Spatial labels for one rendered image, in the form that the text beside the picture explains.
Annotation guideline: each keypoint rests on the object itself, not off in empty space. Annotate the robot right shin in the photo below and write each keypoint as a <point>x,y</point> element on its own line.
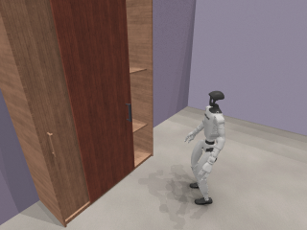
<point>194,172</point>

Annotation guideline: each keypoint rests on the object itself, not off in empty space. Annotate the wardrobe door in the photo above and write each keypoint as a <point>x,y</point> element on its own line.
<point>32,28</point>
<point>94,50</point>

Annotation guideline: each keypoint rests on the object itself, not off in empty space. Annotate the left robot forearm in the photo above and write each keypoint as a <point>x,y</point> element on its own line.
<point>214,154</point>

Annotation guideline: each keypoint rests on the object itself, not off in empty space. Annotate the right robot forearm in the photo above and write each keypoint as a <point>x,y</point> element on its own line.
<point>199,128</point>

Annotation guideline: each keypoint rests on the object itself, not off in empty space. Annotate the robot left hand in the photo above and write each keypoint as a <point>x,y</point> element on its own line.
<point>207,167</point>

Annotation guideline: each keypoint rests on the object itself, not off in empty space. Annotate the right robot thigh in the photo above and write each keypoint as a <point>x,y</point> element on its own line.
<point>196,154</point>

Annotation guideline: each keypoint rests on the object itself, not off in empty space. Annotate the handle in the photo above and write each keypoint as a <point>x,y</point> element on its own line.
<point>129,108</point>
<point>53,144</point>

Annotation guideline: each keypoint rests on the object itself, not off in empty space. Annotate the left robot upper arm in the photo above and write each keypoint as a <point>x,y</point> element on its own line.
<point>219,122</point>

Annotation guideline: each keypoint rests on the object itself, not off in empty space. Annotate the robot right hand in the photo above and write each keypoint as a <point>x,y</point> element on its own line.
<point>191,135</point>

